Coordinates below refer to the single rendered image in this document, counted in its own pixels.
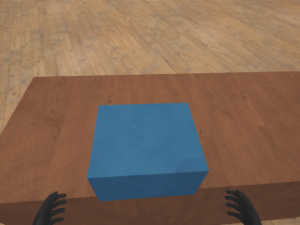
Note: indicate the pedestal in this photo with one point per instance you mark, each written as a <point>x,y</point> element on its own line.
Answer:
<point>248,124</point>

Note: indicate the carton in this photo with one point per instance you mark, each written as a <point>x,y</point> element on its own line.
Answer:
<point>145,151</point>

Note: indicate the right robot hand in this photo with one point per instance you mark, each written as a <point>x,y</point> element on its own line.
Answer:
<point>248,214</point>

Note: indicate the left robot hand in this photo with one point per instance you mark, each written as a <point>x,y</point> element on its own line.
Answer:
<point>45,212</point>

